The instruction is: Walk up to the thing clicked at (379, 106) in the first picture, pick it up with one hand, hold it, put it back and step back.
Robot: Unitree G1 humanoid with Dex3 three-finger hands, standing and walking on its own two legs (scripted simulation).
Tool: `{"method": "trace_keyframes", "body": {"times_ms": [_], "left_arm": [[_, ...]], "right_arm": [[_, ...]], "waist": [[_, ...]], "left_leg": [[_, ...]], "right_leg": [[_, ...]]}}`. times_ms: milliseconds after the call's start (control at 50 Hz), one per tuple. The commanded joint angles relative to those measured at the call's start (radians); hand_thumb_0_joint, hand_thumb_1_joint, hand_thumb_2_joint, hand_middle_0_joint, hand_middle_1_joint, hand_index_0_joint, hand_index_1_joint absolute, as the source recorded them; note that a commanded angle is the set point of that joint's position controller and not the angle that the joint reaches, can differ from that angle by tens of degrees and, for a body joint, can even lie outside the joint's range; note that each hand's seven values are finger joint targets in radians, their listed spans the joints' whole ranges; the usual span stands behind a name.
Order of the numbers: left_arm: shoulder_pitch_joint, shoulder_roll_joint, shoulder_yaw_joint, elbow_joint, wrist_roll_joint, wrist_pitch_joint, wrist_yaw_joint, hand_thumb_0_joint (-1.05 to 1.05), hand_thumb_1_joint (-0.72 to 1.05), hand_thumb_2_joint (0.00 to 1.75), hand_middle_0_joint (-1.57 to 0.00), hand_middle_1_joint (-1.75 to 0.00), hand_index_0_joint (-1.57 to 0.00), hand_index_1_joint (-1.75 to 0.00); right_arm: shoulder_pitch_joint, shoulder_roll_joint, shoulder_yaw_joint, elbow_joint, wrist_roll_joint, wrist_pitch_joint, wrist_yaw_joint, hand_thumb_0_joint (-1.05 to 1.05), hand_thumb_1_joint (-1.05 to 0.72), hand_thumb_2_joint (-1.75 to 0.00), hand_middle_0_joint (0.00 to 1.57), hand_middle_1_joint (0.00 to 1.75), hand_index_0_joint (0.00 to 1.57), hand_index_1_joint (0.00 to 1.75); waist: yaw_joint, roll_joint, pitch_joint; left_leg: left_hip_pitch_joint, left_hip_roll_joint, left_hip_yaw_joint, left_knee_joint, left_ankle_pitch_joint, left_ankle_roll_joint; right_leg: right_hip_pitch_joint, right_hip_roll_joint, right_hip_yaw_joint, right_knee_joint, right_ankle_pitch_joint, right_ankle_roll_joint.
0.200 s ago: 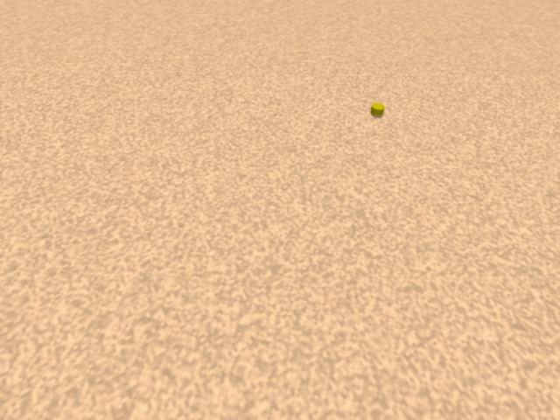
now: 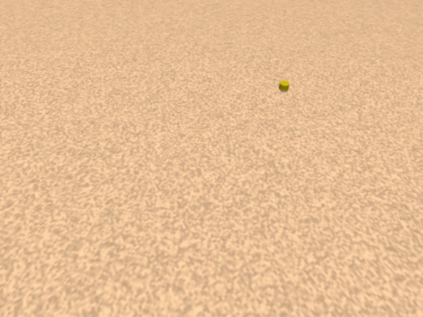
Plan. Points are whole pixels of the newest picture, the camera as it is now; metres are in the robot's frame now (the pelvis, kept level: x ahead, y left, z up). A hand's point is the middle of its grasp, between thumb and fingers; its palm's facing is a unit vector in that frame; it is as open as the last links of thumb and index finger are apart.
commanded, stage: stand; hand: left
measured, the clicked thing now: (284, 85) +2.01 -0.61 -0.76
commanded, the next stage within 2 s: walk up in 0.92 s
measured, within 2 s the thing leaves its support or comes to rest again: neither
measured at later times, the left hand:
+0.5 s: hand out of the picture +0.08 +0.25 -0.16, palm faces -0.03 -0.94 -0.33, open 7.4 cm
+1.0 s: hand out of the picture +0.08 +0.26 -0.15, palm faces -0.03 -0.95 -0.32, open 7.4 cm
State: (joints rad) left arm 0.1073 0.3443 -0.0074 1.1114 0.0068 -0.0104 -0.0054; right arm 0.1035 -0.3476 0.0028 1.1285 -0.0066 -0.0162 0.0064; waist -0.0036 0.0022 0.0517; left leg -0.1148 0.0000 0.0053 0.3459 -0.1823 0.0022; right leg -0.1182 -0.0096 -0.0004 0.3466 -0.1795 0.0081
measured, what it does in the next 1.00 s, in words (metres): stands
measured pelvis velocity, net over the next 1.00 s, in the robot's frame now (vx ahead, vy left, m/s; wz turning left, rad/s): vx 0.00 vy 0.00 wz -0.02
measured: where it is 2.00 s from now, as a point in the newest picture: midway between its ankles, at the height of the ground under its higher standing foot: (261, 267)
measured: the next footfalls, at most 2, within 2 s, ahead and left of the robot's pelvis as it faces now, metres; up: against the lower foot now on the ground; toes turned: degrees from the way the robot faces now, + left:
right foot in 1.30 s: +0.20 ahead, -0.27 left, +0.00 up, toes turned -8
left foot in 1.74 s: +0.48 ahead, -0.08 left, +0.00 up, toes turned +4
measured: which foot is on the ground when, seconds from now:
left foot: down 0.00-1.00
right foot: down 0.00-0.96, up 0.98-1.00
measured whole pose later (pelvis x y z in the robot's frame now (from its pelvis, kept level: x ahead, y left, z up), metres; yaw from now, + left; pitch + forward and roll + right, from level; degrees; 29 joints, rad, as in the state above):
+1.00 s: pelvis +0.00 +0.00 +0.00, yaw -1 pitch -1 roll +1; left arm 0.15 0.38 0.06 1.07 0.04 0.02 -0.07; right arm 0.17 -0.35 -0.05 1.08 -0.03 -0.06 0.03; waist 0.01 -0.02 0.01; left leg -0.15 0.00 0.02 0.38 -0.29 0.04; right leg -0.26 -0.02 0.01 0.64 -0.38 -0.01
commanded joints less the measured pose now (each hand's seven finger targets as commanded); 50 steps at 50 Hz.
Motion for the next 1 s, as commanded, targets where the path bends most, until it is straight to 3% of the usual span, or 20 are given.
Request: {"method": "trace_keyframes", "body": {"times_ms": [0, 140, 240, 440, 640, 880, 900, 920, 940, 960, 980], "left_arm": [[-0.033, 0.206, 0.039, -0.056, 0.004, -0.023, 0.014, 0.00, 0.90, 0.90, -0.20, -0.30, -0.20, -0.30], [-0.044, 0.215, 0.040, -0.059, 0.002, -0.025, 0.015, 0.00, 0.90, 0.90, -0.20, -0.30, -0.20, -0.30], [-0.046, 0.215, 0.041, -0.063, 0.004, -0.025, 0.014, 0.00, 0.90, 0.90, -0.20, -0.30, -0.20, -0.30], [-0.026, 0.209, 0.037, -0.057, 0.004, -0.022, 0.013, 0.00, 0.90, 0.90, -0.20, -0.30, -0.20, -0.30], [-0.032, 0.214, 0.038, -0.061, 0.004, -0.022, 0.014, 0.00, 0.90, 0.90, -0.20, -0.30, -0.20, -0.30], [-0.029, 0.216, 0.040, -0.057, 0.005, -0.019, 0.013, 0.00, 0.90, 0.90, -0.20, -0.30, -0.20, -0.30], [-0.015, 0.345, 0.145, -0.141, 0.044, -0.018, -0.041, 0.00, 0.90, 0.90, -0.20, -0.30, -0.20, -0.30], [-0.140, 0.316, 0.139, -0.168, 0.049, -0.007, -0.066, 0.00, 0.90, 0.90, -0.20, -0.30, -0.20, -0.30], [-0.197, 0.290, 0.143, -0.206, 0.056, 0.003, -0.079, 0.00, 0.90, 0.90, -0.20, -0.30, -0.20, -0.30], [-0.193, 0.288, 0.141, -0.224, 0.061, 0.003, -0.087, 0.00, 0.90, 0.90, -0.20, -0.30, -0.20, -0.30], [-0.170, 0.284, 0.143, -0.228, 0.051, -0.003, -0.095, 0.00, 0.90, 0.90, -0.20, -0.30, -0.20, -0.30]], "right_arm": [[-0.052, -0.209, -0.040, -0.065, -0.002, -0.019, -0.014, 0.00, -0.90, -0.90, 0.20, 0.30, 0.20, 0.30], [-0.037, -0.205, -0.041, -0.061, -0.003, -0.017, -0.014, 0.00, -0.90, -0.90, 0.20, 0.30, 0.20, 0.30], [-0.035, -0.206, -0.041, -0.064, -0.004, -0.018, -0.014, 0.00, -0.90, -0.90, 0.20, 0.30, 0.20, 0.30], [-0.030, -0.215, -0.043, -0.057, -0.003, -0.017, -0.013, 0.00, -0.90, -0.90, 0.20, 0.30, 0.20, 0.30], [-0.028, -0.214, -0.041, -0.060, -0.003, -0.019, -0.015, 0.00, -0.90, -0.90, 0.20, 0.30, 0.20, 0.30], [-0.027, -0.214, -0.042, -0.057, -0.002, -0.017, -0.014, 0.00, -0.90, -0.90, 0.20, 0.30, 0.20, 0.30], [0.124, -0.368, -0.134, -0.098, -0.019, -0.048, -0.002, 0.00, -0.90, -0.90, 0.20, 0.30, 0.20, 0.30], [0.160, -0.409, -0.160, -0.072, -0.028, -0.058, 0.002, 0.00, -0.90, -0.90, 0.20, 0.30, 0.20, 0.30], [0.179, -0.451, -0.181, -0.081, -0.032, -0.067, -0.002, 0.00, -0.90, -0.90, 0.20, 0.30, 0.20, 0.30], [0.145, -0.444, -0.179, -0.106, -0.024, -0.078, -0.006, 0.00, -0.90, -0.90, 0.20, 0.30, 0.20, 0.30], [0.128, -0.420, -0.178, -0.126, -0.022, -0.089, -0.010, 0.00, -0.90, -0.90, 0.20, 0.30, 0.20, 0.30]], "waist": [[0.010, 0.001, -0.069], [0.003, -0.013, -0.068], [0.001, 0.003, -0.075], [0.007, 0.006, -0.055], [0.003, 0.001, -0.078], [0.003, 0.003, -0.042], [-0.024, -0.073, -0.181], [-0.076, 0.033, -0.050], [-0.094, 0.144, 0.022], [-0.077, 0.097, 0.046], [-0.058, 0.055, 0.030]], "left_leg": [[0.008, 0.123, -0.101, -0.066, 0.106, 0.027], [0.014, 0.120, -0.100, -0.070, 0.082, 0.024], [0.005, 0.122, -0.096, -0.069, 0.096, 0.024], [-0.010, 0.122, -0.105, -0.084, 0.046, 0.027], [0.014, 0.127, -0.101, -0.074, 0.122, 0.026], [-0.005, 0.122, -0.107, -0.092, 0.055, 0.025], [0.086, 0.163, -0.188, -0.026, -0.457, 0.115], [0.122, 0.246, -0.317, -0.118, -0.638, 0.156], [0.138, 0.382, -0.481, -0.226, -0.763, 0.214], [0.129, 0.439, -0.519, -0.243, -0.698, 0.240], [0.143, 0.440, -0.512, -0.235, -0.599, 0.232]], "right_leg": [[-0.001, -0.115, 0.092, -0.059, 0.107, -0.031], [-0.011, -0.116, 0.097, -0.073, 0.069, -0.033], [0.012, -0.119, 0.096, -0.067, 0.104, -0.034], [0.000, -0.115, 0.096, -0.078, 0.045, -0.036], [0.016, -0.119, 0.092, -0.062, 0.114, -0.032], [-0.009, -0.116, 0.093, -0.078, 0.050, -0.034], [-0.111, -0.064, 0.082, 0.065, -0.425, -0.064], [-0.386, -0.034, 0.020, 0.262, -0.424, -0.044], [-0.579, -0.043, 0.019, 0.499, -0.288, -0.023], [-0.660, -0.075, 0.121, 0.578, -0.259, -0.025], [-0.657, -0.100, 0.173, 0.603, -0.225, -0.032]]}}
